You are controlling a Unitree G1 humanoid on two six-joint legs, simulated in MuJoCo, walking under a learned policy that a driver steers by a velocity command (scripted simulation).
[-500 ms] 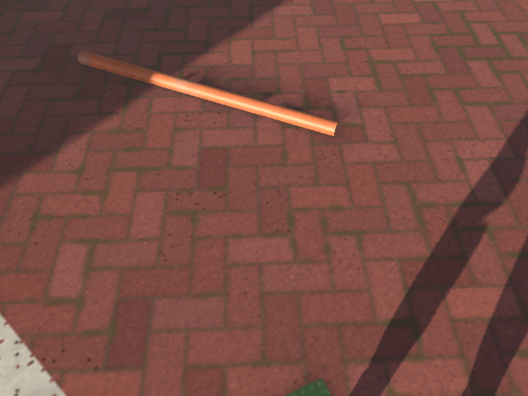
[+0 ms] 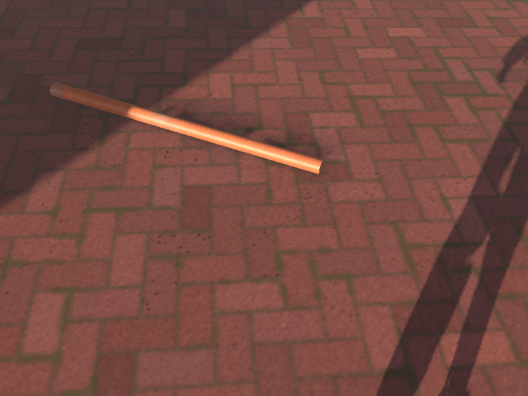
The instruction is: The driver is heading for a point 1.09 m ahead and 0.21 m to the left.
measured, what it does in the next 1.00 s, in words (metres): walks ahead: right foot, then left foot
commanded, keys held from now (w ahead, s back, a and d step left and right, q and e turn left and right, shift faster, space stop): w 1.00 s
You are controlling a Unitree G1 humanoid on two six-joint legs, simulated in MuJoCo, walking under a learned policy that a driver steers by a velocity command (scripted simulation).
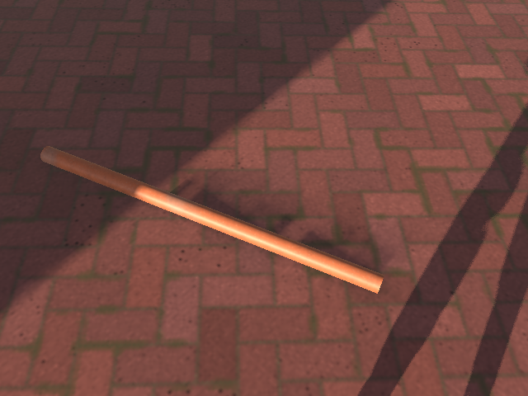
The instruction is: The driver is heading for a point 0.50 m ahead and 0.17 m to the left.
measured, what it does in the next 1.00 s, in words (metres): walks ahead, turning left: right foot, then left foot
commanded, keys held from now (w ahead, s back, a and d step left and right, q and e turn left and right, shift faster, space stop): w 0.20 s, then w+q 0.50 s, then no key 0.30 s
